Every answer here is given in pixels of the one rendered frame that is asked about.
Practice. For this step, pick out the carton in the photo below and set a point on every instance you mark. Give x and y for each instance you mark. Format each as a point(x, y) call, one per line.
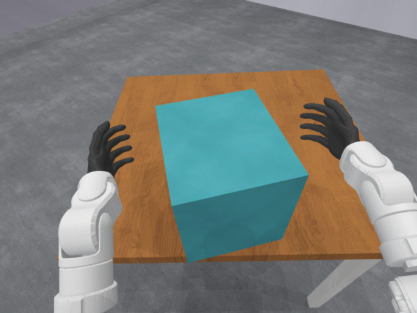
point(234, 180)

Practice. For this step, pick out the table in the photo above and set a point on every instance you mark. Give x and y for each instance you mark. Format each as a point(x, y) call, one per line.
point(329, 221)

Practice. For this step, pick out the robot right hand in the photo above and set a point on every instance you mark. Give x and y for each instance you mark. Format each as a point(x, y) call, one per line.
point(339, 127)

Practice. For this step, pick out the right robot upper arm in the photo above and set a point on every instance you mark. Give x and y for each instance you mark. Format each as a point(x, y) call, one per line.
point(404, 293)

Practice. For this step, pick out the left robot forearm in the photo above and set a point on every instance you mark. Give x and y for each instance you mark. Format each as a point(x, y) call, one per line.
point(86, 283)

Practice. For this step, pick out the robot left hand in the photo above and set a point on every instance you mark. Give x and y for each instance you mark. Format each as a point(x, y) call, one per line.
point(101, 157)

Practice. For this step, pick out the right robot forearm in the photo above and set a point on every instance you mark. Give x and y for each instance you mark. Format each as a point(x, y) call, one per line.
point(389, 200)

